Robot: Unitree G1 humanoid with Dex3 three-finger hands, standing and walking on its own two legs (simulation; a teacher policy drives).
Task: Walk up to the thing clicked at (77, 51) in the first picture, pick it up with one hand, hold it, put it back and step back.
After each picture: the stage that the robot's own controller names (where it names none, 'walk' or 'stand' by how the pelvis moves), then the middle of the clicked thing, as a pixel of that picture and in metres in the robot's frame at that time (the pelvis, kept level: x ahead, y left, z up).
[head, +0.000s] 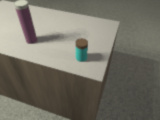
stand; (81, 50) +0.65 +0.03 -0.08
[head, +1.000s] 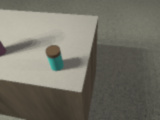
walk; (55, 58) +0.53 +0.18 -0.06
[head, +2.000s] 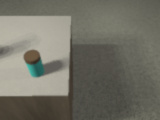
stand; (34, 64) +0.48 +0.23 -0.05
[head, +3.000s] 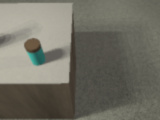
walk; (35, 52) +0.52 +0.25 -0.06
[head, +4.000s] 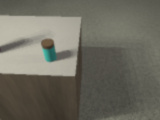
stand; (49, 50) +0.64 +0.22 -0.07
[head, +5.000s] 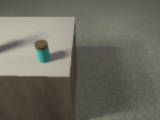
stand; (43, 51) +0.64 +0.24 -0.08
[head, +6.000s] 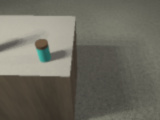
stand; (43, 51) +0.63 +0.24 -0.08
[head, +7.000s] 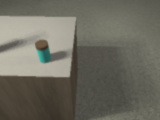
stand; (43, 51) +0.63 +0.24 -0.08
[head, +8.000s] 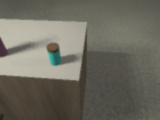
rise first; (54, 54) +0.64 +0.20 -0.08
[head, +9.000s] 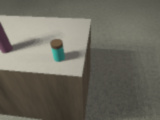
go down; (57, 50) +0.65 +0.20 -0.08
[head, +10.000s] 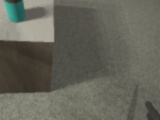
go down; (14, 5) +0.67 +0.19 +0.00
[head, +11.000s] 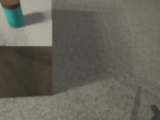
approach; (13, 11) +0.66 +0.20 +0.00
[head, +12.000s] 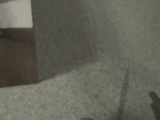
close in; out of the picture +0.68 +0.21 +0.05
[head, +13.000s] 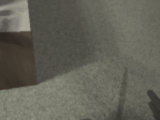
close; out of the picture +0.66 +0.22 +0.04
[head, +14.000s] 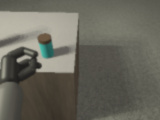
lift; (46, 46) +0.64 +0.19 -0.03
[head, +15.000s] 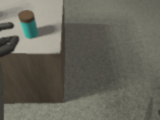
close; (28, 25) +0.68 +0.20 -0.02
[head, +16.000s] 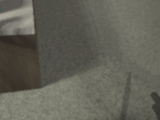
close; out of the picture +0.67 +0.21 +0.04
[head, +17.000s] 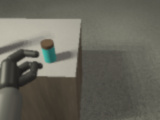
lift; (48, 51) +0.64 +0.20 -0.03
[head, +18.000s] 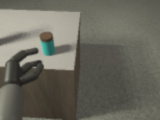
hold; (47, 44) +0.66 +0.19 -0.05
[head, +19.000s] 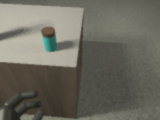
hold; (49, 39) +0.66 +0.19 -0.02
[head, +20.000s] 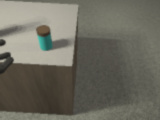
go down; (44, 38) +0.66 +0.19 -0.04
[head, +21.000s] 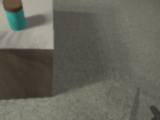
go down; (15, 14) +0.65 +0.19 +0.00
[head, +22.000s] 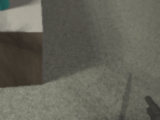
close in; out of the picture +0.67 +0.20 +0.03
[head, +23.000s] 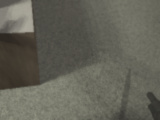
close; out of the picture +0.66 +0.21 +0.04
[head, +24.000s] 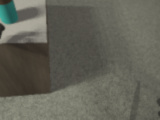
lift; (5, 7) +0.66 +0.20 +0.02
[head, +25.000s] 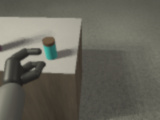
close; (50, 48) +0.67 +0.20 -0.04
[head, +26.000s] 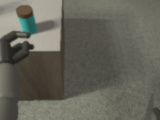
hold; (27, 20) +0.67 +0.19 -0.01
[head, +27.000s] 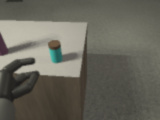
close; (55, 51) +0.66 +0.18 -0.04
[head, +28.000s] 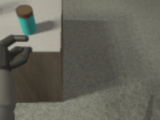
hold; (27, 20) +0.67 +0.19 +0.00
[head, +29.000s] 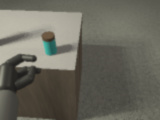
crouch; (49, 43) +0.67 +0.19 -0.04
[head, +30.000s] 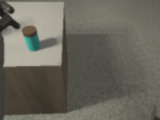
crouch; (31, 38) +0.67 +0.20 -0.05
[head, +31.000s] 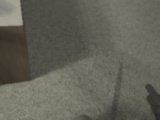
lower; out of the picture +0.67 +0.22 +0.05
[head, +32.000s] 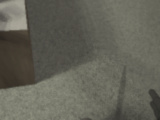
lower; out of the picture +0.67 +0.22 +0.04
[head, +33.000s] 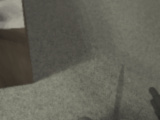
lower; out of the picture +0.68 +0.22 +0.04
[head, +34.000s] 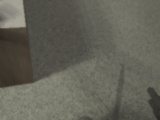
lower; out of the picture +0.68 +0.22 +0.05
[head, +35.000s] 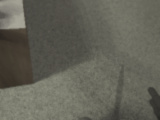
draw back; out of the picture +0.68 +0.22 +0.05
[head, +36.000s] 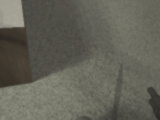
withdraw; out of the picture +0.68 +0.22 +0.04
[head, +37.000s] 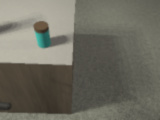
sink last; (42, 35) +0.65 +0.19 -0.02
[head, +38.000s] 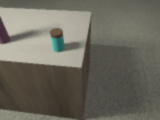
stand; (57, 40) +0.68 +0.20 -0.03
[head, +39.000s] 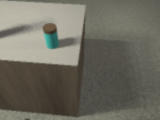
stand; (51, 36) +0.66 +0.19 -0.01
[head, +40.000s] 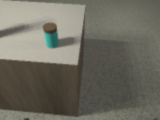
stand; (51, 35) +0.67 +0.19 -0.01
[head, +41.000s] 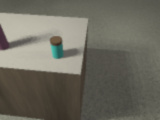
stand; (57, 47) +0.67 +0.18 -0.07
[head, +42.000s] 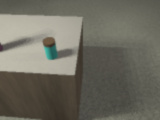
stand; (50, 48) +0.66 +0.21 -0.08
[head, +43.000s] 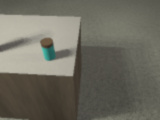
stand; (48, 49) +0.65 +0.22 -0.08
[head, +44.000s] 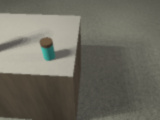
stand; (47, 49) +0.64 +0.22 -0.08
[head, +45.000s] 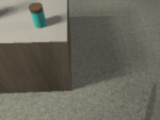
walk; (38, 15) +0.74 +0.26 -0.06
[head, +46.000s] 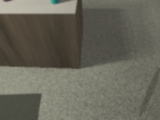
walk; out of the picture +1.02 +0.25 -0.06
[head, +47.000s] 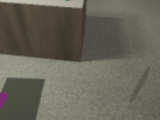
stand; out of the picture +1.29 +0.17 -0.06
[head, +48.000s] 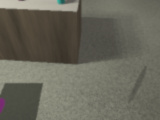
stand; out of the picture +1.27 +0.20 -0.08
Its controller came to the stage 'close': yes
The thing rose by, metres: 0.00
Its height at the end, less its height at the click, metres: +0.00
